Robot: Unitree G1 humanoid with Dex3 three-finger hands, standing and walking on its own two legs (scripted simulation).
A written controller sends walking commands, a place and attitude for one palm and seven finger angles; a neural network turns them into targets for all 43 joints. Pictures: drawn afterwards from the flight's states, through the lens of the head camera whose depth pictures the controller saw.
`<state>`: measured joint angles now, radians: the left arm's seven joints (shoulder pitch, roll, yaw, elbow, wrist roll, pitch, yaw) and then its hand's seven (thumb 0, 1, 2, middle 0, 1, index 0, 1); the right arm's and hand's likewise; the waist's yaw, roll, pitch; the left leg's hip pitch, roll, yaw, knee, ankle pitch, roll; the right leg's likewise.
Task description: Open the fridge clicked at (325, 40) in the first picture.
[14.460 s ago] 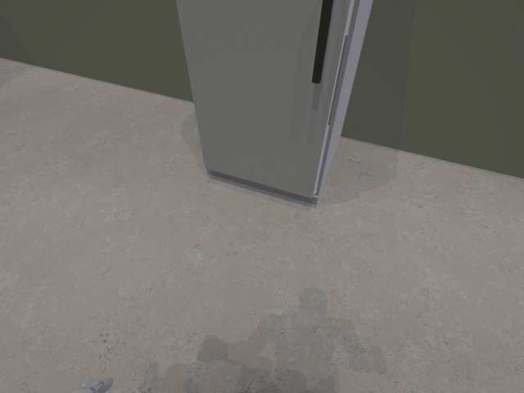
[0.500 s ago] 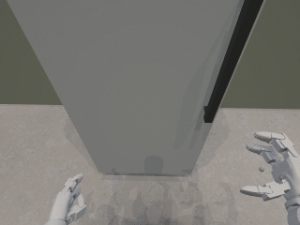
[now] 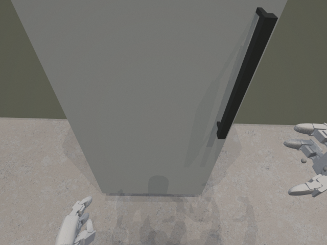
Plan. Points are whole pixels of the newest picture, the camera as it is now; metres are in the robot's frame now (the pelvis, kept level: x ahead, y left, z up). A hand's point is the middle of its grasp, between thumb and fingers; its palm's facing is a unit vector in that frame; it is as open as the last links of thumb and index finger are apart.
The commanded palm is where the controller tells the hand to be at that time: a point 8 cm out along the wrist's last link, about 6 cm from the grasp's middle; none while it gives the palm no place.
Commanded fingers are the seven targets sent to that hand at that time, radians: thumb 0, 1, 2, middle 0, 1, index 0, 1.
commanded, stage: raise the hand to about handle height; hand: right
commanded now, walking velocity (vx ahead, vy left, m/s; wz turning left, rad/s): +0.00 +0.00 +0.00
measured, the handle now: (236, 86) +0.50 -0.18 +0.15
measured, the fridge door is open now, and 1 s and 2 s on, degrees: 0 0 0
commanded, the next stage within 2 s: move the hooked fingers beside the handle in 0.40 s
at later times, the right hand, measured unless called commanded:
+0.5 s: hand (289, 163) +0.28 -0.25 +0.12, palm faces +0.05 +1.00 -0.05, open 14.0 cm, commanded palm +0.25 -0.30 +0.12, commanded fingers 0.00 0.50 -0.30 0.30 1.20 0.30 1.20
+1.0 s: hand (278, 144) +0.33 -0.25 +0.11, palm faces +0.02 +1.00 -0.03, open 14.0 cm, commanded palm +0.30 -0.30 +0.12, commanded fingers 0.00 0.50 -0.30 0.30 1.20 0.30 1.20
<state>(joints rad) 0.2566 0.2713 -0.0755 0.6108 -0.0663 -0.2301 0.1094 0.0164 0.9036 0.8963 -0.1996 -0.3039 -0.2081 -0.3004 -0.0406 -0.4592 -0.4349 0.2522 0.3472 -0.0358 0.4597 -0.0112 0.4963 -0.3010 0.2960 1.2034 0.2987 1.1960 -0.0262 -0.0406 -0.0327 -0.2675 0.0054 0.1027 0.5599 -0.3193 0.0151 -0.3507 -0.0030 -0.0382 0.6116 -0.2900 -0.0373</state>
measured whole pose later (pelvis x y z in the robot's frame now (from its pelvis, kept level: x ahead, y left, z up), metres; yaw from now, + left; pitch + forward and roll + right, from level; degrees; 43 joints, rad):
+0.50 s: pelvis +0.00 +0.02 +0.00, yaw +1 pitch +1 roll +1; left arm 0.24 0.28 -0.06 0.62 -0.07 -0.24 0.11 0.02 0.90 0.90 -0.20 -0.30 -0.21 -0.30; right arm -0.01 -0.42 -0.43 0.27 0.35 -0.06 0.46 -0.01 0.50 -0.30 0.30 1.20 0.30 1.20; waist -0.02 -0.04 -0.04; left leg -0.28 -0.02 0.10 0.57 -0.33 0.04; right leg -0.35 -0.02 -0.04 0.61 -0.29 -0.01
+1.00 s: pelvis +0.00 +0.01 +0.00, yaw +1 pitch +3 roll +1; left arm 0.28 0.28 -0.06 0.63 -0.07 -0.20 0.11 0.02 0.90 0.90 -0.20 -0.30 -0.21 -0.30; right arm -0.23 -0.45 -0.41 0.48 0.31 -0.09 0.44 -0.01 0.50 -0.30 0.30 1.20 0.30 1.20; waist 0.01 -0.03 -0.04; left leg -0.33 -0.01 0.09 0.60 -0.33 0.03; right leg -0.40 -0.02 -0.05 0.63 -0.29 -0.02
